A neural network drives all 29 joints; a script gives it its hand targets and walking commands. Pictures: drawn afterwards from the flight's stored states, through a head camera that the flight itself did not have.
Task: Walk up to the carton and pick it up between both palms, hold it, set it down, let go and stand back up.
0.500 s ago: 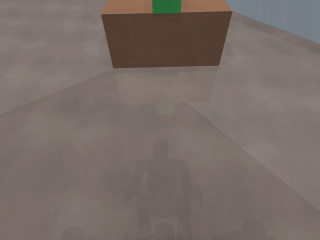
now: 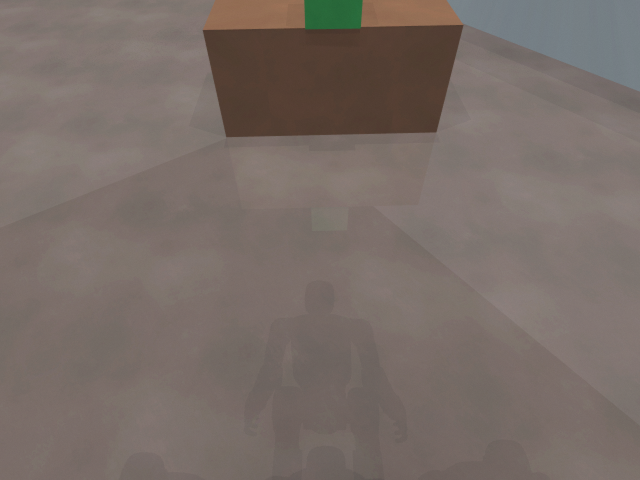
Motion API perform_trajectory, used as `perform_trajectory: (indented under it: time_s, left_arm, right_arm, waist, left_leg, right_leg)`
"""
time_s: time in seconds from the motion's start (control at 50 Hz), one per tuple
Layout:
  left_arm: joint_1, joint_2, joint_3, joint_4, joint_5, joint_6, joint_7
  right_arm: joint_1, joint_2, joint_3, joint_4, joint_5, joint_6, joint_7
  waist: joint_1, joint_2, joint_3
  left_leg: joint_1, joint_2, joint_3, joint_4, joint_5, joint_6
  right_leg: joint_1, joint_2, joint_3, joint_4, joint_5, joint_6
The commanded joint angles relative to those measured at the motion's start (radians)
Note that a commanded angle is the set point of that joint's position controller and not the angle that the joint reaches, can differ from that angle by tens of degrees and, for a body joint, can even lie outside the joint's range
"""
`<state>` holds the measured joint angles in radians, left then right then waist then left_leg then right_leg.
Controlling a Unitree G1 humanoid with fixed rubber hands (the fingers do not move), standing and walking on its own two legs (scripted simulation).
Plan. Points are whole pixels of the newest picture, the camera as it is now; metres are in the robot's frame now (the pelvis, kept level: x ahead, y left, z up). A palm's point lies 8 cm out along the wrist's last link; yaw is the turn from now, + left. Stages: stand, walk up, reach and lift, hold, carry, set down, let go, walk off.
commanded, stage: stand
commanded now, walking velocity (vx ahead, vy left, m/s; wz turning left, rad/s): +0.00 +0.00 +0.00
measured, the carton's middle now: out of the picture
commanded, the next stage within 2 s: walk up in 1.08 s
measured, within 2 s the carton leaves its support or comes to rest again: neither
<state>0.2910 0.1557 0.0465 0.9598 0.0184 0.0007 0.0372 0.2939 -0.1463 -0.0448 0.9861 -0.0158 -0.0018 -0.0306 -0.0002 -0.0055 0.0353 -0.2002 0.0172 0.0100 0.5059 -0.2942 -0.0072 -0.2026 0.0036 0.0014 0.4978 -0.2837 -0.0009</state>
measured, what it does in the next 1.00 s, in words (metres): stands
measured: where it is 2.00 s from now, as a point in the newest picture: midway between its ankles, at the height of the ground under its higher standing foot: outside the picture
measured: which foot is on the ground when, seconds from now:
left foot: down 0.00-1.00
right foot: down 0.00-1.00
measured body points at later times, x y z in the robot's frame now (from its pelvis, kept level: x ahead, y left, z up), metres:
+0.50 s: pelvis -0.01 +0.00 +0.00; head +0.00 +0.01 +0.45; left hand -0.02 +0.21 -0.16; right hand -0.03 -0.21 -0.16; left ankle -0.02 +0.12 -0.74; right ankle -0.01 -0.12 -0.74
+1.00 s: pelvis -0.01 +0.00 +0.00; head +0.01 +0.00 +0.45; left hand -0.03 +0.20 -0.16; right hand -0.03 -0.21 -0.16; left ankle -0.02 +0.12 -0.74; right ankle -0.01 -0.12 -0.74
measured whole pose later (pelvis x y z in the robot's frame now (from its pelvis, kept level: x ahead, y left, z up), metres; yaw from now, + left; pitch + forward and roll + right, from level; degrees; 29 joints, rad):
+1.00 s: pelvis -0.01 +0.00 +0.00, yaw +1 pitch -1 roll +0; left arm 0.31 0.10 0.01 1.15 0.01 -0.01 0.04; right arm 0.31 -0.10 -0.02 1.15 -0.01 -0.01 -0.04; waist 0.00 -0.01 0.04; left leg -0.18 0.01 0.00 0.45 -0.25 -0.01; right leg -0.18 0.00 -0.01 0.44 -0.25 0.00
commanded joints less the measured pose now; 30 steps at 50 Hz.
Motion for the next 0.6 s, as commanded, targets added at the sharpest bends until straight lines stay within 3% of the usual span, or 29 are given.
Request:
perform_trajectory:
  time_s: [0.0, 0.02, 0.1, 0.12, 0.16, 0.2, 0.24, 0.28, 0.32, 0.34, 0.36, 0.38, 0.42, 0.5, 0.54, 0.58]
  left_arm:
    - [0.025, 0.078, 0.016, -0.02, -0.002, -0.012, 0.007]
    - [0.047, 0.073, 0.012, 0.002, -0.004, -0.013, 0.005]
    - [0.072, 0.059, 0.004, 0.049, -0.006, -0.008, 0.007]
    - [0.076, 0.06, 0.001, 0.061, 0.0, -0.005, 0.009]
    - [0.058, 0.053, -0.002, 0.066, -0.003, -0.008, 0.01]
    - [0.058, 0.06, 0.0, 0.074, -0.007, -0.011, 0.003]
    - [0.049, 0.05, -0.005, 0.095, -0.006, -0.01, 0.005]
    - [0.045, 0.046, 0.0, 0.1, -0.007, -0.011, 0.005]
    - [0.055, 0.042, -0.009, 0.114, -0.005, -0.01, 0.011]
    - [0.078, 0.041, -0.008, 0.135, -0.006, -0.009, 0.009]
    - [0.082, 0.021, -0.013, 0.137, -0.008, -0.008, 0.012]
    - [0.074, 0.026, -0.011, 0.138, -0.005, -0.008, 0.008]
    - [0.075, 0.041, -0.01, 0.14, -0.002, -0.004, 0.005]
    - [0.077, 0.039, -0.011, 0.165, -0.007, -0.01, 0.009]
    - [0.066, 0.012, -0.018, 0.165, -0.003, -0.01, 0.011]
    - [0.077, 0.027, -0.015, 0.165, -0.007, -0.005, 0.007]
  right_arm:
    - [0.054, -0.076, -0.013, 0.0, -0.001, -0.01, -0.003]
    - [0.055, -0.076, -0.017, 0.005, -0.001, -0.008, -0.002]
    - [0.065, -0.062, -0.008, 0.034, 0.002, -0.008, -0.008]
    - [0.081, -0.053, -0.006, 0.052, 0.0, -0.007, -0.007]
    - [0.091, -0.074, -0.012, 0.071, 0.001, -0.009, -0.006]
    - [0.081, -0.052, -0.001, 0.083, 0.002, -0.006, -0.008]
    - [0.081, -0.049, -0.001, 0.093, 0.002, -0.011, -0.009]
    - [0.048, -0.07, -0.006, 0.093, -0.001, -0.011, -0.009]
    - [0.087, -0.039, 0.002, 0.121, -0.001, -0.011, -0.01]
    - [0.076, -0.023, 0.003, 0.121, 0.001, -0.011, -0.011]
    - [0.087, -0.04, 0.001, 0.118, 0.002, -0.011, -0.013]
    - [0.088, -0.033, 0.005, 0.129, 0.002, -0.012, -0.013]
    - [0.088, -0.049, 0.007, 0.14, 0.002, -0.004, -0.017]
    - [0.078, -0.016, 0.013, 0.138, 0.002, -0.011, -0.013]
    - [0.102, -0.006, 0.014, 0.154, 0.002, -0.011, -0.011]
    - [0.115, -0.019, 0.016, 0.161, 0.001, -0.006, -0.017]
  waist:
    - [-0.004, 0.035, -0.009]
    - [-0.001, -0.013, -0.001]
    - [-0.002, 0.025, 0.071]
    - [-0.005, -0.007, 0.042]
    - [-0.013, 0.031, 0.036]
    - [0.0, 0.029, 0.027]
    - [-0.009, -0.038, 0.051]
    - [0.003, 0.023, 0.012]
    - [-0.009, 0.008, 0.043]
    - [0.003, -0.045, 0.034]
    - [0.004, -0.032, 0.037]
    - [0.0, 0.017, 0.049]
    - [0.005, 0.044, 0.095]
    - [0.003, 0.009, 0.061]
    - [-0.008, 0.044, 0.07]
    - [0.001, 0.039, 0.077]
  left_leg:
    - [-0.02, 0.063, -0.056, -0.102, 0.198, 0.043]
    - [0.012, 0.055, -0.056, -0.09, 0.21, 0.04]
    - [-0.027, 0.067, -0.069, -0.116, 0.197, 0.042]
    - [-0.005, 0.057, -0.061, -0.118, 0.155, 0.041]
    - [0.011, 0.057, -0.061, -0.119, 0.186, 0.037]
    - [0.001, 0.056, -0.058, -0.129, 0.142, 0.033]
    - [0.019, 0.067, -0.073, -0.135, 0.162, 0.043]
    - [0.025, 0.062, -0.058, -0.127, 0.167, 0.038]
    - [0.012, 0.059, -0.061, -0.131, 0.171, 0.031]
    - [0.042, 0.066, -0.063, -0.127, 0.182, 0.03]
    - [0.022, 0.068, -0.072, -0.14, 0.162, 0.036]
    - [-0.005, 0.058, -0.056, -0.138, 0.159, 0.029]
    - [-0.045, 0.06, -0.059, -0.155, 0.128, 0.024]
    - [-0.012, 0.06, -0.057, -0.144, 0.147, 0.032]
    - [-0.025, 0.052, -0.054, -0.146, 0.143, 0.026]
    - [-0.025, 0.061, -0.07, -0.157, 0.097, 0.03]
  right_leg:
    - [0.032, -0.073, 0.065, -0.067, 0.186, -0.037]
    - [0.007, -0.065, 0.061, -0.08, 0.18, -0.034]
    - [-0.003, -0.073, 0.056, -0.101, 0.165, -0.027]
    - [0.002, -0.069, 0.059, -0.104, 0.143, -0.032]
    - [0.009, -0.082, 0.071, -0.11, 0.175, -0.033]
    - [0.007, -0.071, 0.058, -0.127, 0.122, -0.027]
    - [-0.012, -0.071, 0.052, -0.117, 0.153, -0.025]
    - [0.014, -0.077, 0.061, -0.127, 0.144, -0.031]
    - [0.009, -0.078, 0.057, -0.125, 0.155, -0.024]
    - [-0.007, -0.067, 0.046, -0.133, 0.147, -0.023]
    - [-0.006, -0.067, 0.056, -0.127, 0.142, -0.025]
    - [0.017, -0.074, 0.059, -0.123, 0.158, -0.021]
    - [0.0, -0.073, 0.05, -0.131, 0.141, -0.013]
    - [0.002, -0.079, 0.06, -0.126, 0.148, -0.021]
    - [0.006, -0.08, 0.065, -0.126, 0.145, -0.023]
    - [-0.019, -0.068, 0.049, -0.133, 0.125, -0.013]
